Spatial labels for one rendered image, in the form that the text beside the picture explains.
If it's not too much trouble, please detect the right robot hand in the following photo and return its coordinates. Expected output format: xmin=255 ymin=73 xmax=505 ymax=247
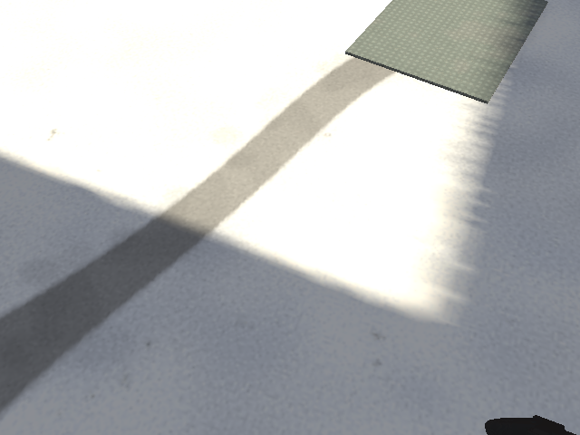
xmin=485 ymin=415 xmax=576 ymax=435

